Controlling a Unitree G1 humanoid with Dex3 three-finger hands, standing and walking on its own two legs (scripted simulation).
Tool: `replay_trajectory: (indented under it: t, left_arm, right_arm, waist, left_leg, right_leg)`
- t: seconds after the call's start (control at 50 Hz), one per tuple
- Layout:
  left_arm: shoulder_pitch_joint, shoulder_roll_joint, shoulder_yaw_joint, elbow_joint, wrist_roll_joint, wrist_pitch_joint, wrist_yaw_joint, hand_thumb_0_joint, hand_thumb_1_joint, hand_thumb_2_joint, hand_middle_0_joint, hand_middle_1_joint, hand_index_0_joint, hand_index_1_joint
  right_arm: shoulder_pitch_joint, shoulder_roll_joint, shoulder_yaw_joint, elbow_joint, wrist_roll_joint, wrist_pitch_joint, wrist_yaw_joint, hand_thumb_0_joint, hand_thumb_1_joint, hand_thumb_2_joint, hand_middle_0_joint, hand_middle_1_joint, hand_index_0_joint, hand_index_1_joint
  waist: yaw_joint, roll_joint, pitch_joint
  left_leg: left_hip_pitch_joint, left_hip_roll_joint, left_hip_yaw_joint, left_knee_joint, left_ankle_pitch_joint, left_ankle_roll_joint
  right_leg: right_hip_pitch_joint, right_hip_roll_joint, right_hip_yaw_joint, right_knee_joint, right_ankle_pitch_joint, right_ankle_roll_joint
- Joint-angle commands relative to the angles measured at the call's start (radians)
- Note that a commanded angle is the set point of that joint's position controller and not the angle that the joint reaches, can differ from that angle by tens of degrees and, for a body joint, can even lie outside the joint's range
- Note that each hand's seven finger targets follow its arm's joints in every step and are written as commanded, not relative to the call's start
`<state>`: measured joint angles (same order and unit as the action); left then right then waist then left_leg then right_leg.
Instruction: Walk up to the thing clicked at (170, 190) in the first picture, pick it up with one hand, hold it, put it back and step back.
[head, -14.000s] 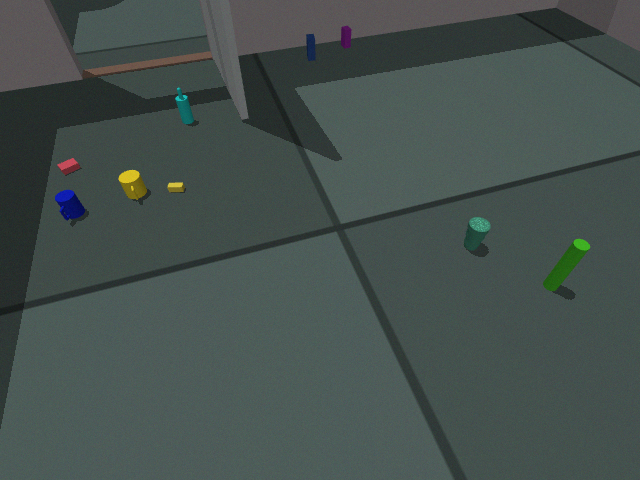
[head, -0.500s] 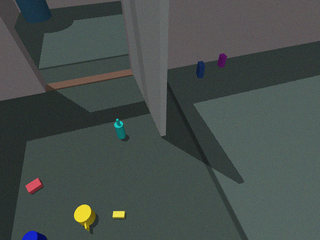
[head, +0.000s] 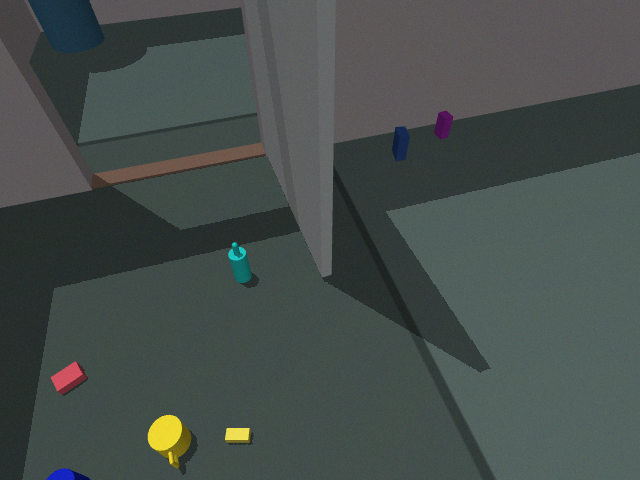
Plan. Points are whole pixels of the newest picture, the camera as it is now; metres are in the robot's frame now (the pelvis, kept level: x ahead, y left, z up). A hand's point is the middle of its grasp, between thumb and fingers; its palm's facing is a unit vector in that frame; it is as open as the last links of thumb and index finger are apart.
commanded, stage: stand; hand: left
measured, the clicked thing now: (238, 435) +0.38 +0.27 -0.77
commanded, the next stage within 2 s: rise first in 1.44 s
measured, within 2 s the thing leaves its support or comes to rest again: neither
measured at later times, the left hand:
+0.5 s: hand out of the picture +0.07 +0.25 -0.16, palm faces -0.03 -0.94 -0.34, open 7.4 cm
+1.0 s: hand out of the picture +0.07 +0.25 -0.16, palm faces -0.03 -0.94 -0.34, open 7.4 cm
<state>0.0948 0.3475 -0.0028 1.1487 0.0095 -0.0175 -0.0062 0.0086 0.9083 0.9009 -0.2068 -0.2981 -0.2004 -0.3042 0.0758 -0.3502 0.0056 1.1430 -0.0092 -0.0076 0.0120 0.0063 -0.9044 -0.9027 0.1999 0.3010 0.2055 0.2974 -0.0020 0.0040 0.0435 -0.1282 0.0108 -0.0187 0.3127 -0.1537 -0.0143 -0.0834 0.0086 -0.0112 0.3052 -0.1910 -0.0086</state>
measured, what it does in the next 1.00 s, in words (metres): stands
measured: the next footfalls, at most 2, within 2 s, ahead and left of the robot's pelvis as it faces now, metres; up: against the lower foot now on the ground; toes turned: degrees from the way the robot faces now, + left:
none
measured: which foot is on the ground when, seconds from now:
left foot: down 0.00-1.00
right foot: down 0.00-1.00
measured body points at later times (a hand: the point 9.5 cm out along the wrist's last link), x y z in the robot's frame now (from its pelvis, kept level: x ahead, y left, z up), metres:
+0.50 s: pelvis +0.00 +0.00 +0.00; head +0.01 +0.00 +0.45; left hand +0.07 +0.30 -0.13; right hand +0.08 -0.30 -0.13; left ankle +0.01 +0.13 -0.75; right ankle -0.01 -0.11 -0.75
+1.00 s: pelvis +0.00 +0.00 +0.00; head +0.01 +0.00 +0.45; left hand +0.07 +0.30 -0.13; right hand +0.08 -0.30 -0.13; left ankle +0.01 +0.13 -0.75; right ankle -0.01 -0.11 -0.75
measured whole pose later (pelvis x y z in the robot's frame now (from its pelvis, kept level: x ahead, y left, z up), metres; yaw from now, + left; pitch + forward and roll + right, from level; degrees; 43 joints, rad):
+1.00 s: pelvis +0.00 +0.00 +0.00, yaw +0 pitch -2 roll +0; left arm 0.11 0.35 0.00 1.14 0.01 -0.01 -0.01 0.01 0.91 0.90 -0.21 -0.30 -0.20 -0.30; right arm 0.10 -0.35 0.01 1.13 -0.01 -0.01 0.01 0.01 -0.90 -0.90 0.20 0.30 0.21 0.30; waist 0.00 0.00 0.05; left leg -0.12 0.01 -0.02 0.31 -0.15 -0.01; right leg -0.07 0.01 -0.01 0.30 -0.19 -0.01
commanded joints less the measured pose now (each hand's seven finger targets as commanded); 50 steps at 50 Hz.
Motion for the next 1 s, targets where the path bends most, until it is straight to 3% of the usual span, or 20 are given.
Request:
replay_trajectory:
  t: [0.0,0.08,0.16,0.28,0.32,0.48,0.64,0.84,0.98]
  left_arm:
    - [-0.035,0.214,0.043,-0.057,-0.005,-0.021,0.015,0.000,0.900,0.900,-0.200,-0.300,-0.200,-0.300]
    - [-0.034,0.211,0.044,-0.059,-0.007,-0.023,0.016,0.000,0.900,0.900,-0.200,-0.300,-0.200,-0.300]
    - [-0.042,0.219,0.047,-0.058,-0.007,-0.018,0.016,0.000,0.900,0.900,-0.200,-0.300,-0.200,-0.300]
    - [-0.037,0.214,0.046,-0.057,-0.005,-0.018,0.015,0.000,0.899,0.900,-0.200,-0.300,-0.200,-0.300]
    - [-0.023,0.212,0.044,-0.054,-0.004,-0.017,0.015,0.000,0.899,0.900,-0.200,-0.300,-0.200,-0.300]
    - [-0.025,0.217,0.046,-0.059,-0.004,-0.018,0.015,0.000,0.899,0.900,-0.200,-0.300,-0.200,-0.300]
    - [-0.022,0.217,0.045,-0.061,-0.004,-0.017,0.015,0.000,0.899,0.900,-0.200,-0.300,-0.200,-0.300]
    - [-0.016,0.219,0.044,-0.062,-0.004,-0.016,0.017,0.000,0.899,0.900,-0.200,-0.300,-0.200,-0.300]
    - [-0.020,0.224,0.046,-0.065,-0.002,-0.017,0.016,0.000,0.899,0.900,-0.200,-0.300,-0.200,-0.300]
  right_arm:
    - [-0.046,-0.210,-0.036,-0.053,0.004,-0.026,-0.017,0.000,-0.900,-0.900,0.200,0.300,0.200,0.300]
    - [-0.038,-0.215,-0.036,-0.055,0.004,-0.027,-0.019,0.000,-0.900,-0.900,0.200,0.300,0.200,0.300]
    - [-0.032,-0.209,-0.034,-0.056,0.003,-0.026,-0.020,0.000,-0.900,-0.900,0.200,0.300,0.200,0.300]
    - [-0.025,-0.210,-0.032,-0.055,0.003,-0.028,-0.021,0.000,-0.900,-0.900,0.200,0.300,0.200,0.300]
    - [-0.029,-0.215,-0.034,-0.054,0.003,-0.025,-0.020,0.000,-0.900,-0.900,0.200,0.300,0.200,0.300]
    - [-0.015,-0.213,-0.032,-0.057,0.003,-0.028,-0.022,0.000,-0.900,-0.900,0.200,0.300,0.200,0.300]
    - [-0.012,-0.212,-0.031,-0.059,0.003,-0.028,-0.023,0.000,-0.900,-0.900,0.200,0.300,0.200,0.300]
    - [-0.016,-0.213,-0.034,-0.063,0.003,-0.024,-0.022,0.000,-0.900,-0.900,0.200,0.300,0.200,0.300]
    - [-0.016,-0.210,-0.031,-0.067,0.002,-0.027,-0.021,0.000,-0.900,-0.900,0.200,0.300,0.200,0.300]
  waist:
    - [0.000,0.003,-0.070]
    - [0.001,0.010,-0.086]
    - [-0.003,-0.001,-0.074]
    - [-0.002,-0.003,-0.073]
    - [0.002,0.004,-0.067]
    - [0.000,0.000,-0.091]
    - [0.001,0.000,-0.086]
    - [0.001,-0.005,-0.050]
    - [0.001,-0.004,-0.074]
  left_leg:
    - [0.048,0.118,-0.094,-0.033,0.134,0.034]
    - [0.050,0.120,-0.090,-0.029,0.165,0.037]
    - [0.026,0.113,-0.092,-0.041,0.113,0.034]
    - [0.038,0.116,-0.092,-0.035,0.137,0.034]
    - [0.034,0.115,-0.098,-0.042,0.100,0.035]
    - [0.048,0.122,-0.097,-0.034,0.181,0.036]
    - [0.052,0.121,-0.091,-0.030,0.198,0.038]
    - [0.042,0.115,-0.096,-0.045,0.119,0.033]
    - [0.046,0.120,-0.097,-0.044,0.150,0.036]
  right_leg:
    - [-0.027,-0.140,0.109,-0.063,0.128,-0.010]
    - [0.001,-0.142,0.110,-0.057,0.165,-0.011]
    - [-0.001,-0.137,0.105,-0.060,0.112,-0.013]
    - [-0.008,-0.140,0.108,-0.060,0.131,-0.012]
    - [-0.021,-0.136,0.104,-0.067,0.086,-0.011]
    - [0.010,-0.142,0.104,-0.047,0.165,-0.015]
    - [0.017,-0.145,0.105,-0.048,0.192,-0.014]
    - [-0.025,-0.135,0.102,-0.064,0.106,-0.013]
    - [0.003,-0.140,0.103,-0.053,0.134,-0.016]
